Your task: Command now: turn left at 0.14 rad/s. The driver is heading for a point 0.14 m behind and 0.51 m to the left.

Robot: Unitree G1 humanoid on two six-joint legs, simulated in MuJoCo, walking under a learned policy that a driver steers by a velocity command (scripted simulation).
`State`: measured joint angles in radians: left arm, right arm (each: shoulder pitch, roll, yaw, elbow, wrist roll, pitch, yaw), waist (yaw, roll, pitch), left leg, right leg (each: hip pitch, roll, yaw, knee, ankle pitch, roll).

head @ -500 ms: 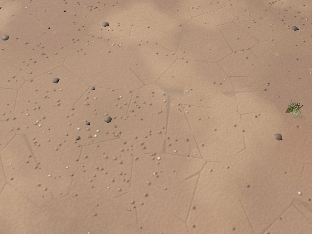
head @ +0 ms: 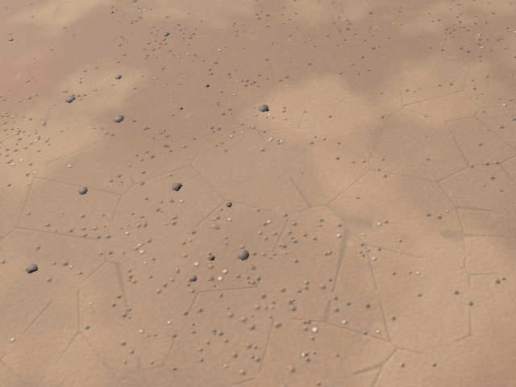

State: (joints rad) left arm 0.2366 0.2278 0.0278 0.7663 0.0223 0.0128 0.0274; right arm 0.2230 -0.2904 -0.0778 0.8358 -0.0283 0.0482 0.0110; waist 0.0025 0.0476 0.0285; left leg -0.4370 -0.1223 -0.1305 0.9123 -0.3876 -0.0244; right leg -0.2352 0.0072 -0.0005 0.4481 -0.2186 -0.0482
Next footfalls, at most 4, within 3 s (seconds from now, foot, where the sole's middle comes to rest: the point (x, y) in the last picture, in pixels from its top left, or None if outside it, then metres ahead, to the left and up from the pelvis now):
0.14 left None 0.03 0.11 -0.78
0.76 left None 0.02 0.10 -0.78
1.26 right None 0.19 -0.05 -0.78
1.74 left None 0.29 0.29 -0.78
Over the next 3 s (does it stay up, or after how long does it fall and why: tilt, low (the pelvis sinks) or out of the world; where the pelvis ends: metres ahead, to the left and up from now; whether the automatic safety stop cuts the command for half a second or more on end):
stays up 0.50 0.64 -0.01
